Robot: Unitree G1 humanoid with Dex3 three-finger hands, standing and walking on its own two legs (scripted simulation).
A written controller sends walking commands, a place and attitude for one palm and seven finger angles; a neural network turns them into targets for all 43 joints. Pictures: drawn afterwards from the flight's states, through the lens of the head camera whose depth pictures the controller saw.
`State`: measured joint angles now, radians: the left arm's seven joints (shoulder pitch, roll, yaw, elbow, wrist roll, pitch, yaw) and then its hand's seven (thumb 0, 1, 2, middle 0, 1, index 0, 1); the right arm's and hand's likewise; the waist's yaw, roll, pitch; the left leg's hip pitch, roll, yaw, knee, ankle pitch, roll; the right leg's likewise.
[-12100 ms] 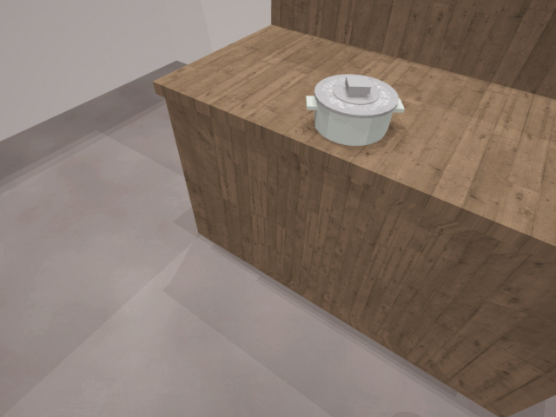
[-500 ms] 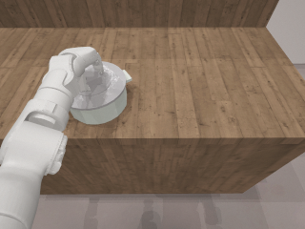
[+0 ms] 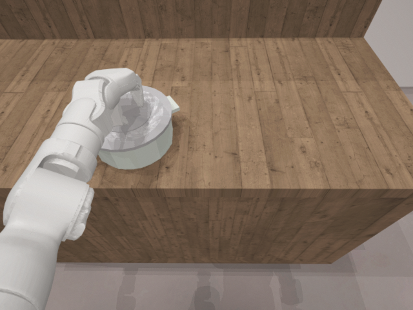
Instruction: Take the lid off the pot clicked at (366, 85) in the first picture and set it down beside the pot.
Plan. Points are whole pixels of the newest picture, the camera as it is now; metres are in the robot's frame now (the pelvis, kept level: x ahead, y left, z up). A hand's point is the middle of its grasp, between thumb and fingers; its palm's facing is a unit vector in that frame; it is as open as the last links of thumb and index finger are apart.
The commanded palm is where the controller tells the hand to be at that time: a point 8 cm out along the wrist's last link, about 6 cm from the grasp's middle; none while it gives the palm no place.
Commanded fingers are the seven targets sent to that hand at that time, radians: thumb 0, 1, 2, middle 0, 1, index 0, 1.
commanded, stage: close the fingers and squeeze the knob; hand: left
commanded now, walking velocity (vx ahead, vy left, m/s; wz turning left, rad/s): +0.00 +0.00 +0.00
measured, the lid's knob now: (123, 107) +0.52 +0.14 +0.11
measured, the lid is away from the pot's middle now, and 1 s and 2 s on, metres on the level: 0.00 0.00 0.02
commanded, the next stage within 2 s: lift the lid straight up in 0.80 s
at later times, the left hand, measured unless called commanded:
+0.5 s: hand (119, 109) +0.49 +0.14 +0.13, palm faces -0.40 -0.04 -0.92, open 8.3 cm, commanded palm +0.49 +0.14 +0.18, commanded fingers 0.00 0.43 0.92 -0.61 -1.01 -0.67 -1.04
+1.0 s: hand (119, 109) +0.49 +0.14 +0.13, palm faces -0.40 -0.05 -0.91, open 8.2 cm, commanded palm +0.49 +0.15 +0.19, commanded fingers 0.00 0.60 1.00 -0.68 -1.05 -0.76 -1.08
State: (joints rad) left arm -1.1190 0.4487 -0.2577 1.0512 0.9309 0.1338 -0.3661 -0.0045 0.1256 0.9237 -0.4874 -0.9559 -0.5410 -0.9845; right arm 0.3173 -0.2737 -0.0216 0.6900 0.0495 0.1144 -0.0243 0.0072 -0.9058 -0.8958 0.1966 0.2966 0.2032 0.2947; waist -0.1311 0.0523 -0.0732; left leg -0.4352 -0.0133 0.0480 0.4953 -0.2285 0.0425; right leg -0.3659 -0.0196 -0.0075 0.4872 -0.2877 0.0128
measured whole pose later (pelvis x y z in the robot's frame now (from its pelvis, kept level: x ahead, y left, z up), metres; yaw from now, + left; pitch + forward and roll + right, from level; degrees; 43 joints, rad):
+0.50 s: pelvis +0.00 +0.00 +0.00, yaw +0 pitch +9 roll +0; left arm -1.11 0.45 -0.25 1.03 0.93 0.13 -0.38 -0.01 0.19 0.82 -0.49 -0.95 -0.56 -0.99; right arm 0.29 -0.28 -0.02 0.68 0.05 0.13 -0.02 0.01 -0.91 -0.90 0.20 0.30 0.20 0.29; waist -0.12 0.05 -0.07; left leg -0.43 -0.01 0.04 0.50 -0.23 0.04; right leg -0.36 -0.02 -0.01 0.48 -0.29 0.01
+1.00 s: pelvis +0.00 +0.00 +0.00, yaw -1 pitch +9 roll +0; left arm -1.14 0.46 -0.22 1.09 0.94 0.12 -0.37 -0.01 0.19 0.81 -0.48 -0.97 -0.57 -0.98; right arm 0.33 -0.27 -0.01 0.69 0.05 0.12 -0.04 0.01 -0.91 -0.90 0.20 0.30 0.20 0.29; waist -0.14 0.05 -0.07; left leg -0.44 -0.01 0.05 0.50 -0.23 0.05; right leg -0.37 -0.01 0.00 0.48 -0.28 0.01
